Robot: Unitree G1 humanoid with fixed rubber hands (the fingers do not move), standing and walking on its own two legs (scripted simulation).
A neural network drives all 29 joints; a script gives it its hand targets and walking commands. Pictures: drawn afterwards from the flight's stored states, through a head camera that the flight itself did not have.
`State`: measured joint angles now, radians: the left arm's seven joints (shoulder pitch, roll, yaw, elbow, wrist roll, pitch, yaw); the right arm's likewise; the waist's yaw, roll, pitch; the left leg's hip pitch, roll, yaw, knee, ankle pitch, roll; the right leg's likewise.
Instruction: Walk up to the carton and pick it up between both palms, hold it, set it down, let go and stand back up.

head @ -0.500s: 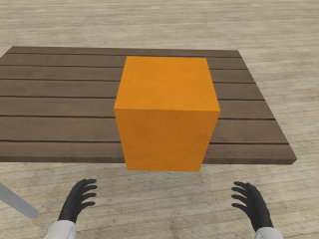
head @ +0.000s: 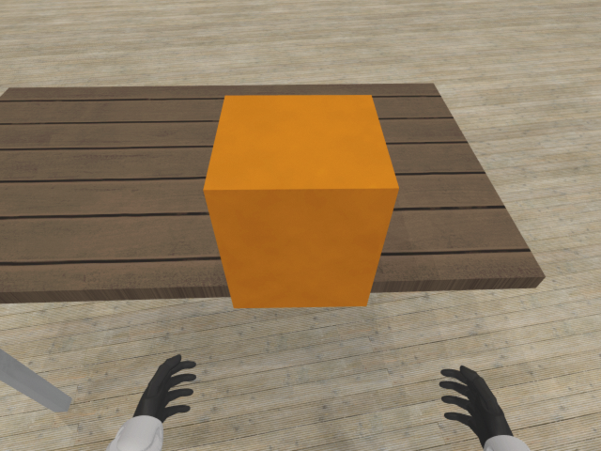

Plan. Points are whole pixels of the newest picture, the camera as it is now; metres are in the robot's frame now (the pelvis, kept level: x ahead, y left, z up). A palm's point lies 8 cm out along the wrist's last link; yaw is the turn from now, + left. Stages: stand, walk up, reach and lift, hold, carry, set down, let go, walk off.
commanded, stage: let go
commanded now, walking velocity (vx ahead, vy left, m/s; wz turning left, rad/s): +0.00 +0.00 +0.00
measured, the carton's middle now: (299, 206) +0.45 +0.04 +0.08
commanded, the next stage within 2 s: stand in 0.34 s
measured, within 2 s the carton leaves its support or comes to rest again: neither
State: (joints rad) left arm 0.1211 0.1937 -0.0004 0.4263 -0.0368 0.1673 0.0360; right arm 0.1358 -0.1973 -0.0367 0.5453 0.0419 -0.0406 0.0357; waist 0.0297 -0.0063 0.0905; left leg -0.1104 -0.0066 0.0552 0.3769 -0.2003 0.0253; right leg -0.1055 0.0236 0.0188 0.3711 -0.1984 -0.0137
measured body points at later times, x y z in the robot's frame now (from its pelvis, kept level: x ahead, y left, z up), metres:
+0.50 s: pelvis +0.02 -0.01 -0.01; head +0.04 -0.01 +0.44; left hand +0.17 +0.23 -0.10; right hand +0.16 -0.26 -0.12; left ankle +0.01 +0.10 -0.75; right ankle +0.01 -0.11 -0.75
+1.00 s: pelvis +0.02 +0.01 -0.02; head +0.01 +0.00 +0.43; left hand +0.14 +0.23 -0.13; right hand +0.05 -0.25 -0.16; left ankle +0.01 +0.10 -0.75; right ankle +0.01 -0.11 -0.75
